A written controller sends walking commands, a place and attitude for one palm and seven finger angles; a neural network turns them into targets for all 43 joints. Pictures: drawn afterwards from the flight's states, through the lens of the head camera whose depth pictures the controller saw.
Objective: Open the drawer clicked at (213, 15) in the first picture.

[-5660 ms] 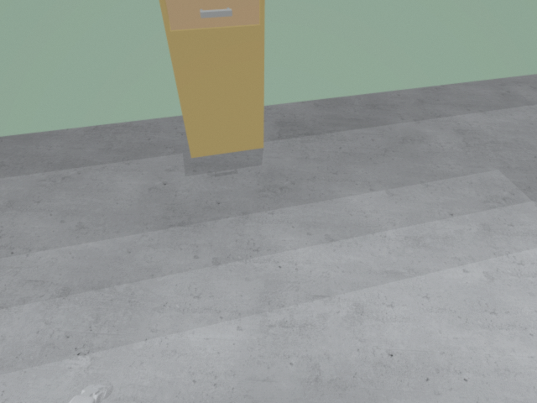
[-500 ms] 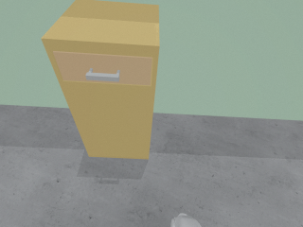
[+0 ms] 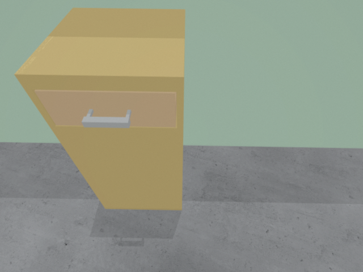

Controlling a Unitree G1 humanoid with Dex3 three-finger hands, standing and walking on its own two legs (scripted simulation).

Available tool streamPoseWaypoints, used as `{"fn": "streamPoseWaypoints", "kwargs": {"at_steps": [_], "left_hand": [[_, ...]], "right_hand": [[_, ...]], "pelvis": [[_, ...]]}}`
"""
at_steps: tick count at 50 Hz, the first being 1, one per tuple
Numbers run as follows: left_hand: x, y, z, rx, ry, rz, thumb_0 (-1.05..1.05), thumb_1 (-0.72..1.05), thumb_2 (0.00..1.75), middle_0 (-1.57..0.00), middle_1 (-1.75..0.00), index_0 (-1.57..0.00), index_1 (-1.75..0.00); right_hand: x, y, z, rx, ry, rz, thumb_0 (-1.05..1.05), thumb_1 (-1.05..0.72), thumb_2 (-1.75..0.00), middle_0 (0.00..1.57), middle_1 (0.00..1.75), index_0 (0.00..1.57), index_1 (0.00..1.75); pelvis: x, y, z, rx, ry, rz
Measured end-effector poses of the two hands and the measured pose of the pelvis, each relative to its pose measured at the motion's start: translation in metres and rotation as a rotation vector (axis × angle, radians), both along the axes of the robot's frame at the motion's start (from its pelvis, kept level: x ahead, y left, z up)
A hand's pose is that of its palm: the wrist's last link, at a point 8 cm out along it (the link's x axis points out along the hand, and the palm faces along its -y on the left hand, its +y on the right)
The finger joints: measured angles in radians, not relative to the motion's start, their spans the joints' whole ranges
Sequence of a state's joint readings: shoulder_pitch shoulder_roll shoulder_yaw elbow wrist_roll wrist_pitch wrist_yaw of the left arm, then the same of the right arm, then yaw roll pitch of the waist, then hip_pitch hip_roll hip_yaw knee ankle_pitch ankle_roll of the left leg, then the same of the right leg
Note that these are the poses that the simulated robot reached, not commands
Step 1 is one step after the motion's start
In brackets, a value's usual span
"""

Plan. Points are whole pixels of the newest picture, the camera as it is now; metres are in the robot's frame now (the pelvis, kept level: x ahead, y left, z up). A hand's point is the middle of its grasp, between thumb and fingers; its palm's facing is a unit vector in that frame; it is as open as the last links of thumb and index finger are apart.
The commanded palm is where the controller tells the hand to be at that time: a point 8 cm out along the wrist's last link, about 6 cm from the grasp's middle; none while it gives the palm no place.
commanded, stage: come to a stop and stand still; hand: left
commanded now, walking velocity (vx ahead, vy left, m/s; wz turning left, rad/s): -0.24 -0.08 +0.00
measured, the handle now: (108, 117) +0.51 +0.25 +0.01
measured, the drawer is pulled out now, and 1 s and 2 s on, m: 0.00 0.00 0.00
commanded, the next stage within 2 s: look again from close up in 1.80 s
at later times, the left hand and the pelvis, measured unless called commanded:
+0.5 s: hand out of the picture +0.02 +0.14 -0.15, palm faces +0.01 -0.96 -0.29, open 7.4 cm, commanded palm none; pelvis -0.03 -0.06 +0.00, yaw -1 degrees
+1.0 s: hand out of the picture -0.06 +0.11 -0.16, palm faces +0.03 -0.98 -0.19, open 7.3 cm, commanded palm none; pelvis -0.06 -0.06 +0.01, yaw -1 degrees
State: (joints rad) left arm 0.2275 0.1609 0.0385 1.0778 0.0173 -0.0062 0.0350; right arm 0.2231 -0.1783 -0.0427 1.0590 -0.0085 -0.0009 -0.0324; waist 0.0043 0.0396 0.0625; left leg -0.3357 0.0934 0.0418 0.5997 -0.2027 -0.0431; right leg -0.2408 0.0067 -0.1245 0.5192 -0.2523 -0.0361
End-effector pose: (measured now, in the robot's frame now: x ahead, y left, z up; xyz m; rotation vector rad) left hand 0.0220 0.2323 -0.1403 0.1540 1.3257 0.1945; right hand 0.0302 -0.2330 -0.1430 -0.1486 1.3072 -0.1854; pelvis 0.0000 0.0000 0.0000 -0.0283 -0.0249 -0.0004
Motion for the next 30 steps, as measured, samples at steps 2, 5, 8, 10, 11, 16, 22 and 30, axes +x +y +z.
{"fn": "streamPoseWaypoints", "kwargs": {"at_steps": [2,5,8,10,11,16,22,30], "left_hand": [[-0.002,0.005,-0.006,-0.012,0.025,0.018,0.0,0.93,0.9,-0.2,-0.3,-0.2,-0.3],[-0.004,0.008,-0.008,-0.018,0.05,0.029,0.0,0.92,0.9,-0.2,-0.3,-0.2,-0.3],[-0.005,0.008,-0.005,-0.013,0.068,0.021,0.01,0.92,0.9,-0.2,-0.3,-0.2,-0.3],[-0.004,0.006,-0.001,-0.004,0.069,0.011,0.01,0.91,0.9,-0.2,-0.3,-0.2,-0.3],[-0.004,0.005,0.001,0.003,0.068,0.005,0.01,0.91,0.9,-0.2,-0.3,-0.2,-0.3],[-0.001,-0.008,0.009,0.05,0.029,-0.03,0.01,0.91,0.9,-0.2,-0.3,-0.2,-0.3],[-0.008,-0.035,0.021,0.083,-0.026,-0.049,0.01,0.91,0.9,-0.2,-0.3,-0.2,-0.3],[-0.012,-0.069,0.02,0.033,-0.049,-0.059,0.01,0.92,0.9,-0.2,-0.3,-0.2,-0.3]], "right_hand": [[0.016,0.003,0.002,-0.014,-0.022,0.009,0.01,-0.95,-0.9,0.2,0.3,0.2,0.3],[0.034,0.009,0.008,-0.018,-0.045,0.032,0.01,-0.94,-0.89,0.2,0.3,0.2,0.3],[0.045,0.012,0.011,-0.012,-0.063,0.047,0.0,-0.93,-0.89,0.2,0.3,0.2,0.3],[0.049,0.009,0.011,-0.006,-0.074,0.046,0.0,-0.93,-0.89,0.2,0.3,0.2,0.3],[0.049,0.007,0.01,-0.001,-0.079,0.044,0.0,-0.93,-0.89,0.2,0.3,0.2,0.3],[0.041,-0.018,-0.002,0.029,-0.102,0.017,0.0,-0.92,-0.89,0.21,0.3,0.21,0.3],[0.007,-0.053,-0.012,0.053,-0.052,-0.024,0.0,-0.91,-0.89,0.2,0.3,0.2,0.3],[-0.049,-0.072,-0.002,0.036,0.055,-0.047,0.0,-0.92,-0.9,0.2,0.3,0.2,0.3]], "pelvis": [[0.006,0.005,-0.002,0.01,-0.007,-0.001],[0.01,0.007,-0.001,0.031,-0.004,-0.015],[0.006,0.004,0.002,0.031,0.006,-0.017],[0.002,0.0,0.004,0.031,0.013,-0.024],[-0.001,-0.003,0.004,0.031,0.015,-0.028],[-0.015,-0.024,-0.001,0.046,0.014,-0.043],[-0.028,-0.049,-0.001,0.056,0.0,-0.019],[-0.039,-0.067,0.008,0.05,0.028,-0.014]]}}
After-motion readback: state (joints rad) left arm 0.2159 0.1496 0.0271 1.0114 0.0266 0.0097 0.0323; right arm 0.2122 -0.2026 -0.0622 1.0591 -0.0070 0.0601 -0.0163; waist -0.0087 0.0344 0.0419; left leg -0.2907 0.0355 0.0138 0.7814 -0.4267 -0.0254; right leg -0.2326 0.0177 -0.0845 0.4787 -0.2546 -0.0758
